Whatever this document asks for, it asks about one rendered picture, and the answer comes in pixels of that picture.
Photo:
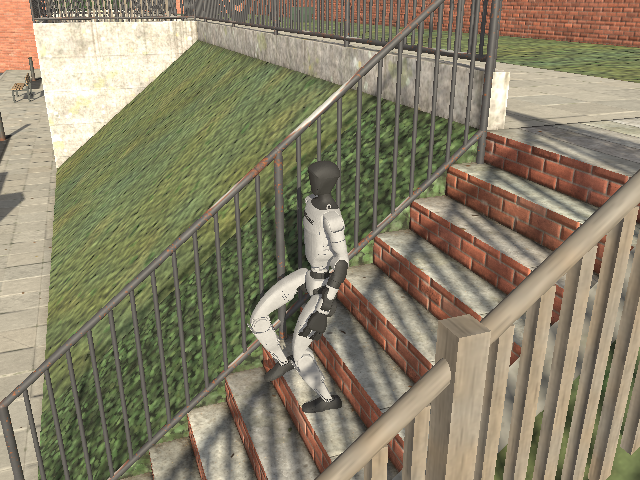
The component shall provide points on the stairs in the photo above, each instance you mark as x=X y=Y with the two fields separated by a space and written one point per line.
x=463 y=253

